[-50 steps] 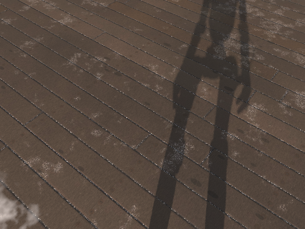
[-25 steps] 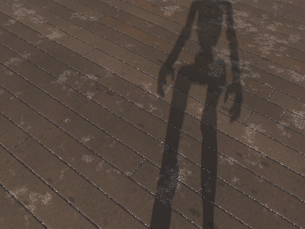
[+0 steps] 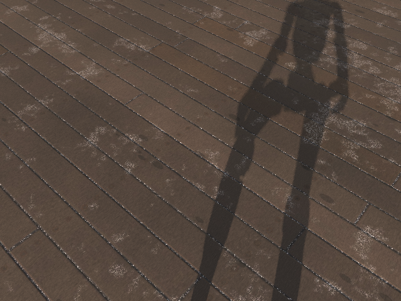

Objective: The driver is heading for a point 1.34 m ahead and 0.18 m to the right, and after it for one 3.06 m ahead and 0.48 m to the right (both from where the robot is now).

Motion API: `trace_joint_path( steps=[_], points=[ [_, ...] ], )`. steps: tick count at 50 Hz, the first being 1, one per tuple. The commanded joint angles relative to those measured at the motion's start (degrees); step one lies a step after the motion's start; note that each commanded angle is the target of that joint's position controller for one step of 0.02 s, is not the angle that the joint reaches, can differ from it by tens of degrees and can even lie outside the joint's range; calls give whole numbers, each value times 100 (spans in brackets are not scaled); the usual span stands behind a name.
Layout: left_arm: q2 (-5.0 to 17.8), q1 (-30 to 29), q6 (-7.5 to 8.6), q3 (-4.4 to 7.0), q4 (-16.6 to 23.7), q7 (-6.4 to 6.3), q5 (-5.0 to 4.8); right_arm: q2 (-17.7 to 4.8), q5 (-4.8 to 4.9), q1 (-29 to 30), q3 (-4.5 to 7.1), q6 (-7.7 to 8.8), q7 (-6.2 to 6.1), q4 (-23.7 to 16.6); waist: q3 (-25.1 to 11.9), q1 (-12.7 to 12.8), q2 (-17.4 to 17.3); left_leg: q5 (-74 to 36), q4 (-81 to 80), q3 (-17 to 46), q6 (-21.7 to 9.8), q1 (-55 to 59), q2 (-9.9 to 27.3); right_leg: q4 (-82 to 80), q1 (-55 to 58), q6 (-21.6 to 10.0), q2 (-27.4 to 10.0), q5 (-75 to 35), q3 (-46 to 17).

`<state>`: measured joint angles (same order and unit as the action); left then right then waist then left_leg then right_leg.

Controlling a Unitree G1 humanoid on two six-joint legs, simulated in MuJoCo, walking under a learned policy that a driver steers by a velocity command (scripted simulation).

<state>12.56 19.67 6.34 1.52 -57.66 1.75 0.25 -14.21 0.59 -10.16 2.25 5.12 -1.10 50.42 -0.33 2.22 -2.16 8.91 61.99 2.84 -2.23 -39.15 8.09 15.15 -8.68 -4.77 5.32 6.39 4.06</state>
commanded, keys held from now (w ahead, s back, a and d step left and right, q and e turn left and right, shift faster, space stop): w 0.30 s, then w+e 0.70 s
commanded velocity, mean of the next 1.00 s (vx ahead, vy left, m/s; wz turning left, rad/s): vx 0.50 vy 0.00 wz -0.28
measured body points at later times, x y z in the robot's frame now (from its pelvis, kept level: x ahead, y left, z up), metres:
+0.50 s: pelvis +0.27 +0.09 +0.00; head +0.29 +0.10 +0.45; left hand +0.36 +0.35 -0.14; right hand +0.31 -0.17 -0.13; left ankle +0.29 +0.17 -0.75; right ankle +0.27 -0.08 -0.65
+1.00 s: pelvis +0.53 +0.00 -0.02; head +0.57 -0.01 +0.43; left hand +0.74 +0.22 -0.13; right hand +0.53 -0.29 -0.14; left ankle +0.46 +0.18 -0.63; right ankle +0.57 -0.07 -0.75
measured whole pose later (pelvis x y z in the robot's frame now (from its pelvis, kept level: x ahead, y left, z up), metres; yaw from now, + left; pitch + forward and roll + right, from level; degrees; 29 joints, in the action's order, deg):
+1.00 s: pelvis +0.53 +0.00 -0.02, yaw -20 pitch +2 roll +0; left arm 15.1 11.0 3.5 5.1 -45.6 2.0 -0.9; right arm -15.0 1.1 -12.4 3.0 7.5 -0.3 49.6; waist 2.9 0.4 -0.4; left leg 22.3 72.7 1.7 -0.7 -22.6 3.3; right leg 30.0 -21.6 -6.1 5.9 9.7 1.6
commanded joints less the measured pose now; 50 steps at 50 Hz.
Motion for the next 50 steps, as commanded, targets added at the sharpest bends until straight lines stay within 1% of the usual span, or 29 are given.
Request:
trace_joint_path(
  steps=[1, 2, 3, 5, 9, 11, 12, 13, 14, 15, 16, 17, 18, 19, 20, 22, 25, 31, 37, 40, 42, 43, 44, 45, 46, 47, 48, 49, 50],
  points=[
    [842, -204, 54, 149, 351, -130, -18, -267, -47, -84, 81, -1, -8, -226, 306, -235, 307, -895, -862, 61, 129, -233, 164, -1062, -334, -964, -1673, -175, -1257],
    [789, -32, 36, 133, 314, -146, -55, -257, -57, 165, 75, 23, 15, -281, 365, -116, 310, -1105, -1268, -14, 125, -236, 107, -1021, -227, -874, -1582, -467, -1075],
    [961, -2, 16, 171, 311, -160, -66, -142, -20, 362, 34, 44, 34, -365, 381, -77, 521, -1305, -1757, -67, 145, -99, 43, -1016, -191, -834, -1623, -376, -1054],
    [933, 246, -11, 169, 227, -176, -104, -214, 16, 824, 42, 65, 75, -457, 406, 107, 422, -1490, -2276, -223, 181, 46, -122, -967, 37, -734, -1579, -332, -925],
    [1036, 487, -106, 215, 105, -189, -150, -219, 71, 1247, 10, 104, 222, -654, 505, 210, 530, -1083, -2947, -207, 88, 147, -228, -615, 671, -671, -1886, -175, -980],
    [1054, 444, -154, 243, 87, -200, -154, -356, 74, 1198, 47, 146, 280, -704, 472, 102, 571, -628, -3162, -248, -71, 374, -312, -356, 935, -593, -2019, -382, -1040],
    [1071, 376, -187, 251, 104, -203, -156, -441, 68, 983, 88, 170, 297, -663, 360, -41, 603, -410, -3290, -367, -155, 707, -441, -82, 1036, -527, -1990, -872, -988],
    [1111, 247, -215, 254, 127, -203, -144, -574, 57, 454, 173, 185, 285, -536, 80, -360, 685, -333, -3399, -500, -278, 1499, -608, 529, 926, -413, -1875, -1780, -883],
    [928, 179, -235, 187, 180, -201, -86, -899, 57, -590, 341, 197, 247, -215, -557, -802, 525, -378, -3387, -473, -470, 2851, -631, 1780, 543, -247, -1505, -2341, -583],
    [664, 249, -210, 65, 377, -208, 53, -1457, -11, -1692, 474, 177, 195, -24, -1520, -1080, -398, -399, -3404, 1057, -890, 4598, 619, 3861, -690, -5, -1053, -788, -203],
    [-45, 893, -60, -115, 334, -148, -117, -1606, -56, -1850, 501, 156, 244, 68, -2066, -713, -1962, 738, -4366, 3745, -1749, 6179, 1632, 5629, -2922, 241, -69, 2357, -480],
    [710, 577, 70, 45, 276, -143, -253, -1007, -50, -1587, 340, 189, 258, -23, -1640, -854, -1040, 1018, -4553, 3623, -1467, 5765, 1493, 6265, -3474, 98, -404, 2372, -1304],
    [963, 43, 116, 127, 442, -140, -358, -716, -60, -1113, 252, 207, 239, -143, -1006, -753, -653, 598, -4540, 2582, -1166, 5043, 1323, 6265, -3617, -20, -680, 1844, -1260],
    [872, -158, 83, 130, 471, -186, -325, -588, -70, -632, 192, 225, 260, -205, -656, -527, -80, -4, -4729, 1855, -1018, 4241, 1103, 5945, -3301, 19, -974, 1309, -1152],
    [826, -252, 8, 184, 476, -230, -230, -432, -78, -387, 154, 246, 269, -218, -380, -387, -26, -217, -4950, 1366, -924, 3734, 898, 5558, -3108, 49, -1149, 981, -1142],
    [583, -3, -159, 196, 410, -209, -221, -342, -140, -352, 141, 269, 270, -94, -200, -176, -253, -713, -5219, 706, -862, 3221, 682, 5266, -2649, 117, -1265, 691, -1132],
    [450, -161, -298, 223, 508, -210, -223, -545, -180, -534, 205, 289, 190, 57, 78, -123, -140, -1482, -5381, 34, -887, 3119, 669, 4970, -3025, 192, -1242, 227, -1212],
    [374, -1125, -279, 253, 894, -102, -149, -620, -163, -717, 214, 208, 13, 176, 344, -338, -59, -1577, -5540, -889, -612, 3435, 494, 3268, -3356, 232, -1091, -1186, -934],
    [222, -2122, -279, 181, 1456, 109, -148, -742, -73, -1252, 269, 17, -57, 393, 680, -658, 11, -2200, -5186, -1274, -556, 4582, 848, 2384, -3804, 51, -1034, -812, -356],
    [318, -2096, -290, 238, 1659, 215, -172, -932, -30, -1040, 322, -86, -92, 297, 478, -427, -176, -4128, -4488, -1563, -449, 4711, 880, 2216, -3070, -175, -694, -66, 163],
    [615, -1397, -319, 398, 1607, 224, -199, -1119, -8, -864, 372, -156, -139, 207, -39, 40, -462, -5842, -3297, -1660, -350, 4627, 845, 2267, -1926, -424, -256, 475, 456],
    [912, -566, -321, 559, 1425, 185, -207, -1185, 28, -679, 379, -179, -142, 141, -482, 519, -422, -5735, -2181, -1726, -210, 4232, 686, 1819, -723, -631, -61, 191, 425],
    [1393, 361, -365, 770, 1213, 56, -173, -1166, 6, -611, 359, -131, -138, 22, -963, 937, 38, -4005, -475, -1713, 54, 2910, 395, 1444, 1006, -938, -513, 118, -564],
    [2035, 327, -345, 869, 1283, -11, -152, -159, -136, -1157, 58, 64, -16, -324, -1480, 214, 1709, 1799, 1826, -1212, 430, 194, -904, 1038, 3018, -2143, -2191, 355, -4016],
    [1607, 551, -292, 716, 1333, -17, -63, -553, 79, -729, 109, 365, 102, -438, -2193, 467, 1067, 2423, 2432, 263, 266, -556, -1030, 221, 3470, -2274, -2495, 777, -5271],
    [1228, 365, -236, 621, 1307, -23, -41, -782, 268, -115, 178, 478, 155, -628, -1397, 527, 798, 1915, 2236, 339, 77, -1033, -697, 178, 2957, -1854, -2272, 494, -4268],
    [994, -122, -193, 546, 1399, -6, -129, -753, 195, -53, 172, 502, 129, -637, -850, 200, 224, 1395, 1585, 304, 17, -810, -402, 163, 1988, -1559, -1998, 57, -3445],
    [795, -566, -189, 473, 1524, 4, -154, -764, 25, -37, 222, 450, 69, -568, -507, -46, -48, 1136, 1108, 212, 63, -393, -219, 55, 1098, -1363, -1761, -415, -2890],
    [755, -759, -177, 442, 1619, -12, -103, -789, -37, -195, 264, 369, 59, -597, -391, -263, 133, 1027, 845, 246, 149, 77, -106, -40, 461, -1392, -1653, -943, -2647]
  ],
)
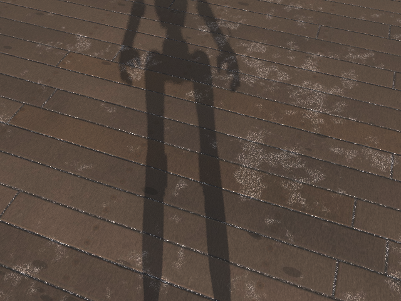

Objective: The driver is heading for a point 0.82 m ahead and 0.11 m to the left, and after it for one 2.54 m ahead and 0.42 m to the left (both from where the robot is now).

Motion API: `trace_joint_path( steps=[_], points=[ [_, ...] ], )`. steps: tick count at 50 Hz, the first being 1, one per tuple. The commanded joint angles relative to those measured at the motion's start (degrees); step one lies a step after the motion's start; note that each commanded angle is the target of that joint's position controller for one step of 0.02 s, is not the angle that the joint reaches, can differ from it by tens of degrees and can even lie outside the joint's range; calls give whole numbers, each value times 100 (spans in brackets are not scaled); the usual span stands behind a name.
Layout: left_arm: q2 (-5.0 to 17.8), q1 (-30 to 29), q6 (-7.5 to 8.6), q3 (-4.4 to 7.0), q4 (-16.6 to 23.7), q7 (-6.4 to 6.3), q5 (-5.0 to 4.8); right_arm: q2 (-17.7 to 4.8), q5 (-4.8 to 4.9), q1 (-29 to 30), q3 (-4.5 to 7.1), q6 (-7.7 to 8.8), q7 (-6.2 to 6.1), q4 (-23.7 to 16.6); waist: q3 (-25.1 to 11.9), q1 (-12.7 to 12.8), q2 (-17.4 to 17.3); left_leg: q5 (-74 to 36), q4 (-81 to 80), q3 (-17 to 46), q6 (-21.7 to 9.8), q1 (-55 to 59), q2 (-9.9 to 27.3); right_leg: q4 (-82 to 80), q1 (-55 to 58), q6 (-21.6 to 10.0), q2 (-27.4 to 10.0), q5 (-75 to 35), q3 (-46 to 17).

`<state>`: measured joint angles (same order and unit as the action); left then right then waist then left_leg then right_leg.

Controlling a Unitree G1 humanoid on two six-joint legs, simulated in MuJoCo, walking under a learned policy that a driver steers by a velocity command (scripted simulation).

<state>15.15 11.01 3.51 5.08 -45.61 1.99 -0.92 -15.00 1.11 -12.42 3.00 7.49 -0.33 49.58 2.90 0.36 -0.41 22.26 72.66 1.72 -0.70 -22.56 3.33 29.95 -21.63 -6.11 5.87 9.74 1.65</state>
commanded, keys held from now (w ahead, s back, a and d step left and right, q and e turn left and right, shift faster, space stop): w+e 0.10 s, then w+q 0.84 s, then w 0.06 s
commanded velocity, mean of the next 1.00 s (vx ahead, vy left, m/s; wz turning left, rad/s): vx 0.50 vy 0.00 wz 0.20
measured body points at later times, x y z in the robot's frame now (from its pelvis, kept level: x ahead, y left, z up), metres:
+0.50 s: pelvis +0.29 +0.07 +0.00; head +0.32 +0.07 +0.45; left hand +0.37 +0.34 -0.12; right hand +0.44 -0.20 -0.10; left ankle +0.36 +0.14 -0.73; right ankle +0.15 -0.07 -0.64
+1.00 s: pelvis +0.57 +0.06 +0.00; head +0.59 +0.07 +0.45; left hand +0.71 +0.36 -0.07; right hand +0.69 -0.20 -0.12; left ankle +0.40 +0.14 -0.65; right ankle +0.66 -0.03 -0.73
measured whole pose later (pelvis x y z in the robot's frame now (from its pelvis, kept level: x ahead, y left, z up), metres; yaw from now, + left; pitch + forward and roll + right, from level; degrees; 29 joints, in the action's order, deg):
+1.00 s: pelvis +0.57 +0.06 +0.00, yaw +17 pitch +3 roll -2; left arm 14.7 4.8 7.3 3.1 -38.4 0.5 0.1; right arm -16.3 1.6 -21.8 3.2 1.9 -0.9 43.6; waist -0.6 -2.7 -1.9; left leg 27.5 61.4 9.1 -2.2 -17.2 -5.0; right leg 28.4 -22.5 -1.2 3.3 8.8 -0.7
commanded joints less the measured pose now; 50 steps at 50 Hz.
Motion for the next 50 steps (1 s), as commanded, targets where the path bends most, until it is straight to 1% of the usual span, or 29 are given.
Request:
trace_joint_path(
  steps=[1, 3, 4, 5, 8, 10, 13, 16, 17, 19, 20, 21, 22, 23, 24, 25, 27, 29, 31, 35, 41, 43, 44, 45, 46, 47, 48, 49, 50],
  points=[
    [514, 26, 106, 83, 448, -55, 22, -696, -121, -66, 211, 43, -16, -538, -663, -201, -15, -350, -493, 353, 93, -1327, 422, -1645, 1364, -1249, -1613, -1305, -2305],
    [529, 132, 123, 79, 440, -118, -13, -536, -201, 84, 207, -94, -54, -593, -546, -210, -122, -748, -930, 153, 193, -1233, 395, -1756, 972, -1047, -1275, -1548, -1819],
    [848, 230, 132, 150, 448, -159, 15, -433, -207, 185, 165, -129, -70, -720, -489, -236, 283, -943, -1342, 118, 312, -1256, 341, -1789, 744, -1191, -1397, -1855, -1791],
    [894, 309, 125, 173, 455, -196, -1, -449, -209, 447, 142, -136, -80, -814, -346, -128, 273, -1197, -1816, 91, 409, -1276, 317, -1803, 605, -1152, -1320, -1870, -1683],
    [667, 657, 96, 92, 310, -247, -16, -250, -166, 972, 49, -93, -3, -848, -350, 213, 429, -2559, -3321, -87, 341, -980, 135, -1732, 724, -749, -1027, -1450, -1129],
    [697, 894, 118, 73, 209, -233, 2, -259, -90, 1258, 25, -70, 64, -909, -323, 415, 516, -3058, -3765, -146, 248, -918, 67, -1738, 976, -683, -1183, -1116, -1167],
    [796, 1065, 133, 74, 78, -211, 30, -440, -31, 1607, 38, -49, 145, -1084, -164, 550, 543, -2735, -4013, -67, -12, -1371, 83, -1588, 1758, -669, -1641, -1039, -1418],
    [830, 1144, 80, 84, -29, -258, 45, -529, -36, 1713, 45, -15, 270, -1224, -56, 518, 438, -1914, -4161, -146, -316, -1845, -29, -1276, 2669, -508, -1891, -1928, -1318],
    [969, 990, 64, 113, -21, -270, 49, -515, -8, 1445, 46, -15, 297, -1228, -167, 316, 679, -1720, -4207, -143, -438, -1442, -64, -1066, 2619, -437, -1980, -2441, -1282],
    [950, 670, 19, 90, 64, -295, 71, -847, -33, 301, 220, -39, 289, -892, -883, -292, 508, -1876, -4395, -470, -708, 239, -517, 126, 2426, -200, -1585, -4358, -740],
    [854, 611, 16, 27, 187, -318, 120, -1090, -72, -598, 318, -69, 266, -700, -1491, -656, 137, -2145, -4343, 239, -996, 1739, -49, 1484, 1581, -8, -1305, -3722, -474],
    [425, 1202, 134, -110, 331, -274, 152, -1639, -133, -1115, 451, -91, 254, -696, -2090, -465, -1244, -1588, -4687, 2830, -1934, 3776, 1235, 3745, -672, 479, -377, -926, -143],
    [474, 1188, 280, -157, 300, -211, 123, -1273, -14, -1261, 366, -122, 283, -603, -2284, -515, -1597, -626, -5524, 4415, -2169, 4377, 1572, 4448, -1862, 499, -123, 2033, -765],
    [816, 714, 383, -89, 423, -141, -32, -952, 8, -925, 275, -152, 252, -708, -1451, -549, -1031, -81, -5595, 3854, -1845, 3847, 1447, 4760, -2448, 414, -495, 1738, -986],
    [818, 295, 438, -104, 517, -126, -48, -845, -42, -570, 241, -192, 230, -844, -937, -481, -382, -363, -5666, 3153, -1648, 3025, 1228, 4502, -2402, 363, -738, 1274, -867],
    [760, 44, 439, -85, 544, -155, 82, -716, -69, -318, 184, -227, 241, -915, -500, -324, 171, -912, -5814, 2601, -1472, 2236, 947, 3973, -2193, 359, -915, 963, -755],
    [739, 220, 373, -35, 625, -201, 193, -747, -105, -143, 175, -225, 220, -1043, -500, -20, -139, -1982, -5970, 2282, -1536, 1591, 754, 3365, -1645, 509, -1090, 714, -735],
    [607, 303, 270, -41, 635, -252, 203, -798, -91, -188, 196, -220, 173, -1065, -554, 64, -206, -2305, -6083, 1916, -1568, 1247, 588, 3002, -1492, 664, -1091, 519, -640],
    [553, -70, 228, -65, 786, -295, 201, -935, -39, -366, 246, -218, 99, -1024, -394, -32, -277, -2842, -6080, 1641, -1556, 1104, 495, 2277, -1640, 844, -1032, 42, -568],
    [348, -912, 281, -125, 986, -254, 176, -952, 32, -808, 264, -315, -17, -881, -400, -344, -412, -2593, -5910, 1397, -1164, 1011, 146, 762, -1249, 903, -717, -1289, -528],
    [490, -1652, 440, -97, 1241, -86, 73, -933, 59, -1205, 277, -476, -99, -760, -307, -514, -527, -2235, -5335, 2206, -1069, 1795, 382, -312, -1020, 758, -432, -1098, -675],
    [629, -1439, 496, -35, 1205, -76, 46, -963, 46, -1069, 304, -523, -124, -806, -328, -342, -696, -2507, -5063, 2449, -1008, 1891, 442, -482, -582, 629, -399, -660, -664],
    [727, -1003, 519, 26, 1103, -101, 45, -928, 47, -915, 297, -538, -119, -869, -495, -85, -746, -2858, -4753, 2421, -908, 1805, 321, -722, 64, 494, -383, -694, -569],
    [908, -363, 537, 111, 983, -146, 105, -768, 23, -749, 243, -522, -90, -969, -984, 246, -657, -3122, -4010, 2192, -740, 1454, 58, -698, 1243, 253, -697, -849, -711],
    [1258, 610, 517, 208, 910, -212, 177, -493, -77, -666, 139, -486, -66, -1133, -1820, 655, -80, -2221, -2449, 1666, -517, 585, -325, -493, 2866, -157, -1688, -706, -1639],
    [1567, 1047, 430, 278, 688, -197, 197, -145, 59, -1636, 13, -432, -53, -1222, -2464, 229, 1831, 1130, -800, 1012, -174, -1484, -1051, -708, 4642, -1160, -2992, -54, -4107],
    [1037, 1006, 391, 184, 727, -178, 56, -718, 129, -1654, 95, -418, -68, -1042, -2071, 340, 1363, 1123, -42, 1030, -106, -2181, -520, -972, 4333, -1095, -3046, 1169, -4589],
    [690, 780, 359, 85, 756, -191, 48, -987, 80, -1014, 171, -441, -58, -1077, -1250, 488, 722, 553, 145, 930, -50, -2323, -355, -1122, 3560, -816, -2712, 1163, -3708],
    [624, 520, 322, 30, 745, -171, 99, -906, 5, -660, 168, -448, -59, -1145, -750, 385, 273, 129, 11, 739, -13, -2156, -188, -1284, 2761, -657, -2429, 603, -3022]
  ],
)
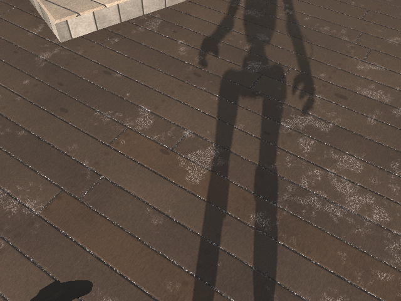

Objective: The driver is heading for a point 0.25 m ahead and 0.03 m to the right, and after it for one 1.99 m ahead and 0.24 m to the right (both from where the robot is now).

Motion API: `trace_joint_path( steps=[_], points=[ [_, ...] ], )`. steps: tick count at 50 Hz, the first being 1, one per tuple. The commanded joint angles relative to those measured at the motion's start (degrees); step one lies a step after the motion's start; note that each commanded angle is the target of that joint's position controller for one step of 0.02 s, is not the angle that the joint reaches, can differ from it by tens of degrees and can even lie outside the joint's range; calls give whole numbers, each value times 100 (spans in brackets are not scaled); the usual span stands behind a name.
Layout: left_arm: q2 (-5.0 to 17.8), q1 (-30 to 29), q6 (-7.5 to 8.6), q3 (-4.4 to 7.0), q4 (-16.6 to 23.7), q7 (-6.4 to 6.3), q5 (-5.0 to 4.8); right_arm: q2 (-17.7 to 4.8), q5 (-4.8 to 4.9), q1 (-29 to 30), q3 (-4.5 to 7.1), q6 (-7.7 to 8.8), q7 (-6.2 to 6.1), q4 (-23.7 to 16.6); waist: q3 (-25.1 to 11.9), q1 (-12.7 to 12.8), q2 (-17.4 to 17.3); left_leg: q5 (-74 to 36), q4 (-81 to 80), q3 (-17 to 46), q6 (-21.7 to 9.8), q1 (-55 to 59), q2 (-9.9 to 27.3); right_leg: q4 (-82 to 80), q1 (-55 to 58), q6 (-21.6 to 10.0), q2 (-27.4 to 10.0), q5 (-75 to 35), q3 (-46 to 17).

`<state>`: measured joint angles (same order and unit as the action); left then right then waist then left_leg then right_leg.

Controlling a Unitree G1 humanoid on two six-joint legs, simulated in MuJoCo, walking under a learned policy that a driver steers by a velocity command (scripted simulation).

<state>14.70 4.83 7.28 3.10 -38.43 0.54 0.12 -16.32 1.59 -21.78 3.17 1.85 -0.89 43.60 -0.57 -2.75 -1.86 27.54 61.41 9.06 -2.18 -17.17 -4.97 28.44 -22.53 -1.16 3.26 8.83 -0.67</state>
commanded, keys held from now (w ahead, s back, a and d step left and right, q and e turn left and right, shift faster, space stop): w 0.24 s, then w+e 0.76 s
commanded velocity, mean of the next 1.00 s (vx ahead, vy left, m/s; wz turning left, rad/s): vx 0.50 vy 0.00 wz -0.22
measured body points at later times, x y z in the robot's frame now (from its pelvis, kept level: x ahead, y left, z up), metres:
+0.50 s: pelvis +0.25 +0.06 +0.00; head +0.28 +0.07 +0.45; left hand +0.28 +0.34 -0.13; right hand +0.44 -0.19 -0.07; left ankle +0.30 +0.16 -0.73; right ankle +0.15 -0.09 -0.65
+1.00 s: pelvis +0.50 -0.02 -0.01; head +0.53 -0.04 +0.44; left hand +0.74 +0.19 -0.10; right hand +0.49 -0.32 -0.13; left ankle +0.39 +0.17 -0.63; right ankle +0.55 -0.11 -0.73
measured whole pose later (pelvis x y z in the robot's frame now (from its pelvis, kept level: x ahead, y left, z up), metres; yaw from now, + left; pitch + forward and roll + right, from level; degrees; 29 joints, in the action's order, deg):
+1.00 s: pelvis +0.50 -0.02 -0.01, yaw -18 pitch +2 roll +1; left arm 17.1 8.8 2.3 4.2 -39.3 2.5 -1.3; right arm -16.9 1.3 -14.8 3.7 5.0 -0.2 45.7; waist 3.7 -1.1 -0.1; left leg 26.2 67.7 -0.8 1.0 -16.4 3.7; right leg 35.4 -25.7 -5.4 3.2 10.8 2.0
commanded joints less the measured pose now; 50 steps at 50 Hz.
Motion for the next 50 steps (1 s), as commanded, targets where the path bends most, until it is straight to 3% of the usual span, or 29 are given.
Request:
trace_joint_path(
  steps=[1, 2, 4, 6, 7, 10, 13, 15, 17, 18, 19, 20, 21, 22, 24, 25, 28, 31, 35, 39, 41, 43, 44, 45, 46, 47, 48, 49, 50],
  points=[
    [595, 987, -75, 191, -32, -1, 17, -674, -105, 511, 153, 138, 21, -627, -53, 587, 380, -632, 869, -43, 150, -2598, 751, -1302, 2266, -1121, -1945, 199, -2373],
    [548, 925, -69, 153, -70, 12, 73, -548, -88, 509, 142, 144, 60, -664, 66, 432, 494, -754, 690, -87, 134, -2353, 870, -1491, 1837, -1095, -1770, -76, -2021],
    [584, 899, -40, 167, -192, 50, 23, -326, -41, 433, 84, 138, 105, -682, 38, 272, 780, -748, 193, -276, 169, -2117, 947, -1674, 1523, -1193, -1650, -631, -1581],
    [737, 934, -23, 205, -292, 45, -16, -230, -118, 677, 38, 138, 107, -758, 49, 279, 613, -1106, -308, -424, 207, -2138, 1023, -1893, 1414, -1251, -1609, -927, -1255],
    [888, 911, -29, 240, -327, 45, -43, -159, -124, 830, -19, 155, 131, -825, 95, 282, 734, -1329, -731, -490, 232, -2067, 1108, -1923, 1309, -1302, -1667, -1154, -1125],
    [1010, 1040, -98, 258, -455, 34, -106, -134, -121, 1421, -77, 238, 197, -909, 138, 504, 558, -2318, -1906, -748, 209, -1635, 1011, -1932, 1197, -1071, -1393, -1206, -537],
    [1076, 1498, -163, 241, -663, 50, -192, -216, -79, 1990, -64, 280, 249, -1091, 198, 736, 562, -2644, -2567, -856, 173, -1454, 841, -1791, 1487, -966, -1452, -1239, -521],
    [1187, 1610, -228, 253, -753, 46, -222, -309, -43, 2149, -28, 320, 276, -1225, 240, 678, 700, -2401, -2883, -812, 85, -1279, 775, -1607, 1663, -907, -1646, -1125, -784],
    [1240, 1592, -300, 250, -795, 15, -229, -474, -63, 1877, 61, 361, 288, -1176, 117, 402, 669, -2251, -3321, -924, -34, -647, 608, -1203, 1759, -751, -1631, -1398, -807],
    [1231, 1576, -311, 230, -805, 0, -217, -634, -89, 1310, 162, 361, 245, -1020, -161, 92, 679, -2289, -3489, -970, -146, 284, 521, -645, 1557, -618, -1475, -1906, -727],
    [1007, 1517, -285, 139, -751, -3, -155, -954, -158, 484, 304, 352, 176, -849, -722, -322, 501, -2419, -3400, -644, -349, 1580, 916, 484, 996, -400, -1142, -1754, -454],
    [420, 1808, -202, -52, -539, 5, -61, -1534, -330, -328, 440, 301, 96, -812, -1728, -483, -668, -2217, -3362, 1253, -1009, 3779, 2479, 2690, -940, 29, -462, 135, 53],
    [430, 2049, -132, -78, -556, -7, -156, -1387, -274, -565, 409, 249, 121, -701, -2240, -460, -1435, -1354, -4079, 2938, -1469, 3995, 3066, 3898, -1867, 79, -217, 2491, -415],
    [973, 1754, -143, 94, -565, -9, -280, -991, -215, -316, 282, 250, 137, -693, -1424, -448, -844, -859, -4234, 2394, -1255, 3352, 2836, 4441, -2294, 50, -508, 2210, -657],
    [906, 1285, -231, 119, -467, -35, -218, -564, -166, 442, 139, 286, 176, -691, -435, -113, -500, -1149, -4617, 1100, -975, 1958, 2347, 4155, -2179, 51, -881, 1351, -445],
    [829, 1312, -312, 146, -479, -50, -164, -431, -191, 691, 107, 332, 196, -676, -169, 74, -567, -1410, -4872, 688, -915, 1406, 2190, 3945, -1910, 72, -1020, 1056, -476],
    [525, 1399, -497, 121, -505, -49, -183, -425, -242, 979, 165, 473, 201, -533, 75, 347, -440, -2380, -5299, -178, -935, 756, 2073, 3752, -1520, 170, -1083, 519, -503],
    [443, 1062, -541, 117, -342, -28, -136, -540, -260, 877, 232, 505, 130, -339, 226, 336, -239, -2994, -5380, -814, -940, 911, 2094, 3088, -1827, 237, -1099, -186, -598],
    [314, 308, -498, 57, -118, 129, -120, -751, -217, 666, 305, 448, 47, -156, 377, 76, -74, -3046, -5412, -1504, -741, 1124, 1991, 1783, -1643, 112, -995, -1148, -234],
    [358, -332, -518, 46, 202, 249, -134, -920, -101, 392, 379, 326, 25, 47, 617, -119, -44, -3063, -5279, -1788, -634, 1763, 2177, 1100, -1758, -94, -925, -871, 47],
    [426, -443, -528, 72, 347, 295, -129, -1041, -42, 364, 424, 249, 22, 120, 614, -73, -116, -3643, -4973, -1878, -548, 2073, 2286, 929, -1655, -258, -829, -375, 230],
    [605, -136, -555, 176, 378, 305, -116, -1221, -2, 444, 469, 170, -8, 117, 249, 194, -305, -5639, -4127, -2069, -411, 2232, 2244, 885, -915, -488, -437, 232, 607],
    [794, 509, -567, 298, 238, 286, -133, -1261, 23, 538, 473, 116, -22, 103, -124, 589, -293, -6412, -3201, -2224, -303, 2122, 2104, 704, -53, -645, -144, 268, 787],
    [1157, 1492, -587, 504, -36, 210, -150, -1154, 17, 530, 416, 98, -45, 75, -647, 1067, -136, -6188, -1874, -2373, -85, 1477, 1836, 390, 1455, -864, 113, -54, 740],
    [1751, 2129, -644, 666, -160, 76, -177, -679, -234, 353, 243, 152, -45, -79, -1105, 1098, 1009, -2829, 80, -2352, 224, -249, 1453, 337, 3116, -1280, -1061, -477, -1108],
    [2112, 1810, -542, 652, 48, 118, -170, -180, -227, 26, 45, 355, 24, -411, -1954, 532, 1891, 784, 1739, -1159, 472, -2318, 265, -758, 4541, -2473, -2215, 1077, -4548],
    [1514, 1875, -465, 494, 95, 167, -149, -798, 20, 806, 169, 533, 93, -461, -1799, 988, 865, 469, 1979, -372, 334, -2953, 553, -1264, 4441, -2131, -2196, 1318, -4416],
    [1278, 1698, -395, 419, 48, 166, -128, -861, 129, 1133, 183, 618, 119, -584, -1046, 913, 752, -60, 1681, -451, 180, -3194, 769, -1239, 3805, -1884, -2025, 949, -3589],
    [1070, 1320, -377, 342, 85, 164, -142, -759, -24, 1207, 170, 629, 55, -483, -559, 649, 101, -529, 1171, -464, 122, -2835, 1043, -1228, 2911, -1579, -1720, 313, -2856]
  ],
)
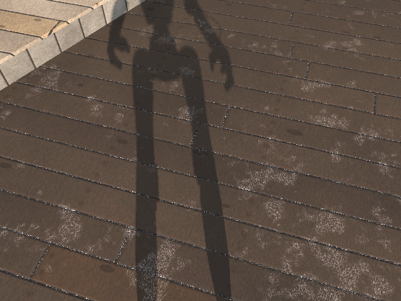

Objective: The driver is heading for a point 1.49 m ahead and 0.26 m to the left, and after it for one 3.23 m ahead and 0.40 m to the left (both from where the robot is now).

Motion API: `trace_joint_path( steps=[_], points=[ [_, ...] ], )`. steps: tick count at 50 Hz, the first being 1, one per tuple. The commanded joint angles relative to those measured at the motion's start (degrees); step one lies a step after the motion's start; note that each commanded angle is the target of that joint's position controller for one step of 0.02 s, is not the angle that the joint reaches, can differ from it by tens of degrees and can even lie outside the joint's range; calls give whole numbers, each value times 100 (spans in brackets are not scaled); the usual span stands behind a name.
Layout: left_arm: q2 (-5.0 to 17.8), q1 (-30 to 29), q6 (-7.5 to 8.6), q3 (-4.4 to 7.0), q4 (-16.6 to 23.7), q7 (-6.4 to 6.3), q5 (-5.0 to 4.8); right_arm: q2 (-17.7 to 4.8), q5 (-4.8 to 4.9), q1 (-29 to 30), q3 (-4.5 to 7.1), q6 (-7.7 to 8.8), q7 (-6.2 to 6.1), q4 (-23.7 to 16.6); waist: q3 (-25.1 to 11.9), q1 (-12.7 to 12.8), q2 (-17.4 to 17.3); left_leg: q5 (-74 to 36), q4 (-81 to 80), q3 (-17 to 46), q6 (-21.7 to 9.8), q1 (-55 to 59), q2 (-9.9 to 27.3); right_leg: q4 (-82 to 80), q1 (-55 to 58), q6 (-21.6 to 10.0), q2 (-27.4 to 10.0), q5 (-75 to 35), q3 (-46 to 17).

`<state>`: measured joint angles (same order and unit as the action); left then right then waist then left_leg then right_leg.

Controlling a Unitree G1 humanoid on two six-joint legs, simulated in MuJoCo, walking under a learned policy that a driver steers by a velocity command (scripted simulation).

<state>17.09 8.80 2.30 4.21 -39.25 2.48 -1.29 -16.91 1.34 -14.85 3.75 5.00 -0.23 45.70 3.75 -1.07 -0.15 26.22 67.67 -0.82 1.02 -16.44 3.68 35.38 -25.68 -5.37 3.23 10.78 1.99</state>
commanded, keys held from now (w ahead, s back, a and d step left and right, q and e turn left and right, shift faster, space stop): w+e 0.04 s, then w+q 0.94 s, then w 0.02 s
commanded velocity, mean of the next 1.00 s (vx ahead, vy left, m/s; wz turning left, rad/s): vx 0.50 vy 0.00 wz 0.28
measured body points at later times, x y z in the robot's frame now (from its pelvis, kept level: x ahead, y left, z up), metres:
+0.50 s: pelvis +0.29 +0.05 -0.01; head +0.33 +0.06 +0.44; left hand +0.32 +0.35 -0.13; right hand +0.50 -0.19 -0.09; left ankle +0.40 +0.14 -0.72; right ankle +0.09 -0.07 -0.68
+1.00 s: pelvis +0.58 +0.07 +0.00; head +0.60 +0.08 +0.45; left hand +0.70 +0.38 -0.06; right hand +0.73 -0.19 -0.11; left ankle +0.41 +0.14 -0.68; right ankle +0.70 -0.01 -0.72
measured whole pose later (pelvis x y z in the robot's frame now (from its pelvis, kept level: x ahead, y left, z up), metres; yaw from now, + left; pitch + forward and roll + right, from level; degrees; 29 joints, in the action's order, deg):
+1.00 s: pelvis +0.58 +0.07 +0.00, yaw +22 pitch +3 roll -1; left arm 15.6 4.1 7.1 2.5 -38.0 0.9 0.4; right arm -17.7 1.5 -21.3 3.9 1.3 -0.9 42.3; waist -0.1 -3.5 -1.9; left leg 29.9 49.0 12.4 -2.8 -11.8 -5.7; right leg 30.1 -25.4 -0.7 2.8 7.2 -1.3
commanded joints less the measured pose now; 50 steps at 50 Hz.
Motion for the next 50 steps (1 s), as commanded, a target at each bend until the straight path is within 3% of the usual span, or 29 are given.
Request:
trace_joint_path(
  steps=[1, 2, 4, 5, 7, 12, 17, 20, 21, 22, 23, 24, 25, 26, 27, 28, 30, 32, 33, 34, 37, 39, 42, 44, 46, 47, 48, 49, 50],
  points=[
    [719, 671, 141, 196, 236, -49, 37, -732, -152, 421, 146, 299, -45, -674, -799, 252, 173, -621, 141, 543, -156, -2473, 300, -1856, 2540, -1120, -1571, -1032, -2647],
    [668, 453, 135, 169, 340, -80, 104, -745, -169, 231, 170, 231, -22, -664, -833, 42, 336, -779, -18, 601, -87, -2131, 382, -2005, 2166, -1172, -1479, -1155, -2509],
    [482, 322, 170, 109, 326, -133, 122, -588, -162, 20, 152, 81, 4, -463, -813, -55, 104, -1123, -329, 433, -18, -1872, 440, -2264, 1807, -1059, -1290, -1443, -1950],
    [617, 433, 209, 125, 249, -151, 131, -488, -143, 1, 111, 18, 14, -461, -733, -59, 337, -1281, -547, 363, 88, -1889, 439, -2323, 1626, -1166, -1395, -1943, -1784],
    [642, 618, 234, 121, 101, -202, 127, -427, -153, 398, 65, -19, 21, -557, -483, 103, 306, -1883, -1172, 329, 194, -2127, 500, -2437, 1589, -1048, -1295, -2208, -1343],
    [741, 881, 264, 95, -150, -242, 144, -263, -41, 1147, -30, 28, 138, -681, -222, 486, 321, -3477, -2791, 169, 15, -2069, 300, -2683, 1880, -658, -1214, -1463, -734],
    [784, 1066, 206, 123, -453, -244, 129, -303, 20, 1565, -44, 46, 315, -917, 110, 634, 243, -3106, -3433, 233, -267, -2558, 85, -2517, 2916, -560, -1644, -1686, -477],
    [900, 928, 115, 168, -482, -308, 100, -374, -22, 1369, -13, 45, 410, -999, -101, 432, 373, -2329, -3563, -25, -525, -2174, -184, -1891, 3313, -352, -1731, -3387, -233],
    [978, 866, 82, 190, -454, -341, 103, -486, -46, 1085, 45, 21, 402, -964, -375, 278, 492, -2040, -3498, -234, -626, -1689, -395, -1432, 3361, -279, -1685, -4495, -136],
    [1018, 768, 28, 192, -424, -378, 100, -674, -63, 494, 154, -4, 377, -847, -752, -65, 499, -1953, -3575, -414, -765, -888, -638, -575, 3267, -166, -1547, -5351, 34],
    [963, 732, 7, 154, -370, -425, 106, -955, -63, -327, 298, -22, 320, -679, -1221, -489, 325, -2304, -3746, -202, -985, 472, -650, 677, 2583, 44, -1322, -5096, 239],
    [552, 1193, 102, 5, -144, -419, 211, -1560, -110, -1032, 457, -39, 239, -645, -2039, -480, -713, -2286, -3728, 2083, -1823, 2738, 738, 2914, 483, 406, -708, -2702, 362],
    [211, 1355, 290, -154, -111, -312, 256, -1436, -17, -1101, 394, -4, 267, -625, -2642, -309, -1530, -1522, -4701, 4762, -2583, 3923, 1586, 4246, -1201, 597, 297, 2087, -448],
    [697, 900, 451, -50, -51, -194, 54, -992, -15, -1056, 275, -24, 240, -637, -2253, -549, -956, -776, -4899, 4333, -2218, 3813, 1397, 4577, -1834, 473, -138, 1900, -1046],
    [744, 420, 542, -59, 117, -147, -60, -859, -40, -753, 237, -41, 206, -706, -1536, -516, -530, -827, -4984, 3579, -1970, 3039, 1215, 4283, -1996, 391, -404, 1429, -933],
    [676, 94, 570, -62, 163, -172, 60, -759, -58, -404, 188, -71, 203, -773, -927, -332, 160, -1315, -5141, 2972, -1751, 2070, 956, 3681, -1803, 356, -625, 1089, -792],
    [715, 277, 495, 3, 207, -210, 195, -697, -135, -13, 144, -75, 171, -951, -661, 68, -107, -2398, -5352, 2608, -1838, 1067, 752, 3075, -1191, 507, -822, 823, -796],
    [574, 459, 369, -5, 141, -252, 239, -652, -106, 94, 135, -78, 129, -983, -605, 208, -74, -2590, -5545, 2180, -1789, 582, 518, 2676, -975, 652, -871, 645, -684],
    [505, 435, 328, -33, 194, -275, 228, -825, -104, 53, 179, -65, 97, -962, -527, 232, -310, -2944, -5561, 2078, -1884, 341, 552, 2341, -979, 777, -839, 531, -606],
    [480, 249, 309, -53, 250, -291, 246, -849, -76, -12, 193, -61, 63, -939, -412, 160, -281, -3234, -5566, 1864, -1847, 215, 451, 1973, -1006, 885, -832, 276, -566],
    [297, -452, 348, -114, 385, -279, 240, -910, -20, -246, 221, -124, -20, -822, -395, -112, -314, -2882, -5439, 1501, -1480, -9, 67, 581, -632, 978, -583, -1047, -497],
    [254, -806, 385, -129, 455, -235, 184, -937, 2, -451, 230, -174, -50, -743, -440, -275, -391, -2602, -5334, 1593, -1359, 30, 41, -43, -336, 983, -387, -1556, -472],
    [400, -1098, 451, -75, 555, -171, 109, -904, 34, -663, 231, -245, -71, -647, -442, -347, -488, -2250, -4990, 2075, -1290, 506, 209, -564, -256, 893, -281, -1439, -644],
    [534, -1059, 503, -7, 555, -133, 96, -865, 25, -667, 230, -288, -91, -642, -440, -260, -575, -2230, -4672, 2425, -1214, 884, 323, -819, -145, 762, -236, -995, -716],
    [676, -478, 557, 92, 416, -153, 83, -807, 3, -471, 225, -317, -89, -697, -585, 102, -737, -2454, -4196, 2574, -1057, 855, 256, -1112, 664, 517, -261, -799, -628],
    [858, 105, 585, 177, 329, -193, 159, -583, -27, -415, 145, -298, -68, -766, -1065, 398, -617, -2607, -3409, 2323, -877, 579, -13, -1094, 1745, 262, -605, -792, -829],
    [1187, 1000, 573, 265, 259, -251, 218, -248, -133, -487, 21, -270, -56, -889, -1874, 706, 115, -1448, -1782, 1733, -645, -226, -449, -1006, 3267, -99, -1642, -540, -1866],
    [1502, 1329, 480, 349, 20, -205, 228, -98, 60, -1275, -45, -221, -50, -1043, -2319, 300, 2123, 888, -191, 1132, -355, -2221, -1004, -1505, 4664, -983, -2743, 822, -4486],
    [910, 1158, 459, 229, 133, -180, 106, -688, 94, -1182, 56, -224, -71, -825, -1775, 447, 1286, 594, 452, 1260, -268, -2782, -517, -1745, 4280, -849, -2653, 1940, -4593]
  ],
)
Keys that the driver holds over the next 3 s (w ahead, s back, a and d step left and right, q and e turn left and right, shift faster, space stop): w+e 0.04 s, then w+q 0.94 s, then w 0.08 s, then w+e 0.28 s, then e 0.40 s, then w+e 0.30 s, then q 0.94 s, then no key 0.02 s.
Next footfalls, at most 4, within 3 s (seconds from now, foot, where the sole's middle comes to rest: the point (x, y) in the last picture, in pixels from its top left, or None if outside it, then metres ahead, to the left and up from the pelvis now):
0.46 left None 0.44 0.15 -0.76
0.94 right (207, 212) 0.74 0.01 -0.76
1.40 left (120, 187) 0.86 0.33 -0.76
1.88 right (184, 165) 0.95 0.09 -0.76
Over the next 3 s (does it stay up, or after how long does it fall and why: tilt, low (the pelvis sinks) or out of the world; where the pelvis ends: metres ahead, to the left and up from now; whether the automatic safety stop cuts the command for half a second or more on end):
stays up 1.10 0.17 0.02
